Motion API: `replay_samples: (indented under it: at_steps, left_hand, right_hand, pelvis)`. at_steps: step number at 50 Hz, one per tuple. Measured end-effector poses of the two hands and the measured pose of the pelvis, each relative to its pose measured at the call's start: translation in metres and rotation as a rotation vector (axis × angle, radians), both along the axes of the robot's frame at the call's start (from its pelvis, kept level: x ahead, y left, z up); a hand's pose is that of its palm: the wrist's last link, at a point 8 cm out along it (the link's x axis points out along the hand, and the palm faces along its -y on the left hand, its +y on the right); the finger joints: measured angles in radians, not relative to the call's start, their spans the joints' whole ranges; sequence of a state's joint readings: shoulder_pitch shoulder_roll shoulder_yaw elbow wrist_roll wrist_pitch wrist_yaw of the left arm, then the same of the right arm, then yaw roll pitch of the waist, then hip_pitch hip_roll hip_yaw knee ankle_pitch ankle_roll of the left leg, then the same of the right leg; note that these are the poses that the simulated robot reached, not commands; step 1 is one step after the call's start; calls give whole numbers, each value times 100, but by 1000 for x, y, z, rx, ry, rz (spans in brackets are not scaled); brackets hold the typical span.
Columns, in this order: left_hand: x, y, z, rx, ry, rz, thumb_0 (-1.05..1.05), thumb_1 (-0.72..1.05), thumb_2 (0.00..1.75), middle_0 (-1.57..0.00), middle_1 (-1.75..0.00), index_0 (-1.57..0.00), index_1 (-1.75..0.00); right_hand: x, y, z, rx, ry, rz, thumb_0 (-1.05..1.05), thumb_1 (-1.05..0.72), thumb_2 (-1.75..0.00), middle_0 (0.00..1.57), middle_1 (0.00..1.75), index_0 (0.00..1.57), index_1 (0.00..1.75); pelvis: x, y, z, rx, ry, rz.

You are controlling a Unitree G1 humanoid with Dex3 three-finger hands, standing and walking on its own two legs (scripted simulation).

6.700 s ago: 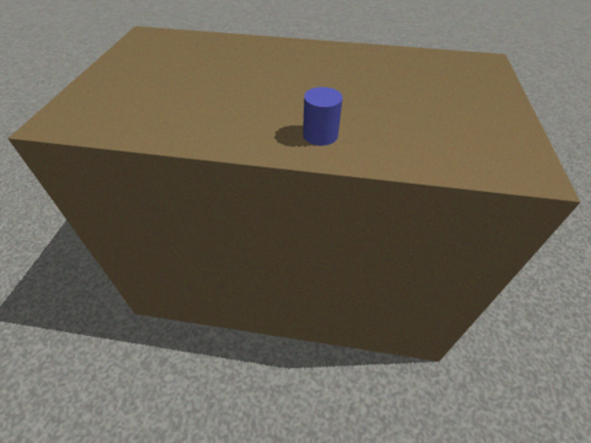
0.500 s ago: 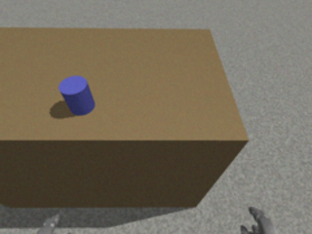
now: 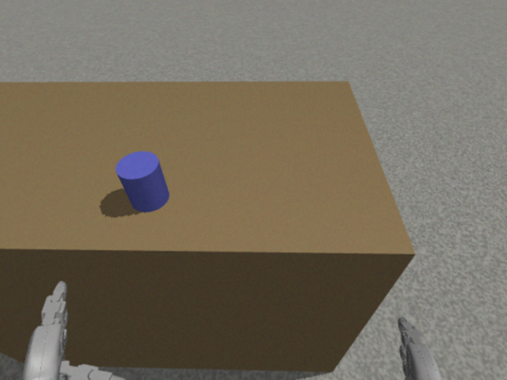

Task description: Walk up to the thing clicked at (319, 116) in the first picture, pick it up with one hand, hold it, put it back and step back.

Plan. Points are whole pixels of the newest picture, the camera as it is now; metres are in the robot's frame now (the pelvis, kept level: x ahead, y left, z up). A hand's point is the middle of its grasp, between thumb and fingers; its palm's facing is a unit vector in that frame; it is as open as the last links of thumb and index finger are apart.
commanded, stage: rise first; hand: left
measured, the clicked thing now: (144, 182) +0.45 +0.22 +0.07
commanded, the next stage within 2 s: go down in 1.36 s
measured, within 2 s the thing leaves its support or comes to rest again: neither
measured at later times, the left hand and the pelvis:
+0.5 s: hand (53, 334) +0.17 +0.25 +0.10, palm faces +0.32 -0.84 -0.43, open 17.6 cm; pelvis -0.01 -0.01 +0.00, yaw +1 degrees
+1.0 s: hand (23, 322) +0.16 +0.25 +0.16, palm faces +0.39 -0.80 -0.46, open 17.6 cm; pelvis -0.03 -0.01 +0.00, yaw +1 degrees
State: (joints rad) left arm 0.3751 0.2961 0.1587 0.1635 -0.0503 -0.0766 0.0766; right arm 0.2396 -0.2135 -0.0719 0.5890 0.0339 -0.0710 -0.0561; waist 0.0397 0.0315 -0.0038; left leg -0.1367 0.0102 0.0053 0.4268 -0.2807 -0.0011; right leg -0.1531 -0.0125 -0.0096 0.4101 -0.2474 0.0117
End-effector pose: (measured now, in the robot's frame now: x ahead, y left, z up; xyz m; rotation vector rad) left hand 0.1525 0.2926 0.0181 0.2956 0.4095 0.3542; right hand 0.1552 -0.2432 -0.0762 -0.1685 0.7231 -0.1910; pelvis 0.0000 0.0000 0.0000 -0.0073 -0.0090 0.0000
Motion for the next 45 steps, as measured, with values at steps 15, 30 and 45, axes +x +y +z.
replay_samples:
  at_steps: [15, 30, 45]
  left_hand:
    - [-10, -5, 74, 127, -232, -92, -1, -54, 0, -5, -4, -5, -3]
    - [-29, -6, 123, 248, -407, -105, -2, -55, 0, -6, -5, -5, -4]
    - [-34, -6, 153, 324, -534, -126, -1, -57, 2, -6, -5, -5, -5]
  right_hand:
    - [-15, -12, -13, 11, 57, -13, -1, 50, -2, 5, 5, 6, 5]
    - [-16, -15, -11, 19, 15, 3, -1, 50, -3, 5, 5, 6, 5]
    - [-23, -19, -11, 17, 2, 1, -1, 50, -4, 5, 5, 6, 5]
  pelvis:
    - [-7, -3, 0, 3, -34, 9]
    - [-17, -11, 0, 8, -54, 23]
    - [-25, -11, 0, 10, -61, 26]
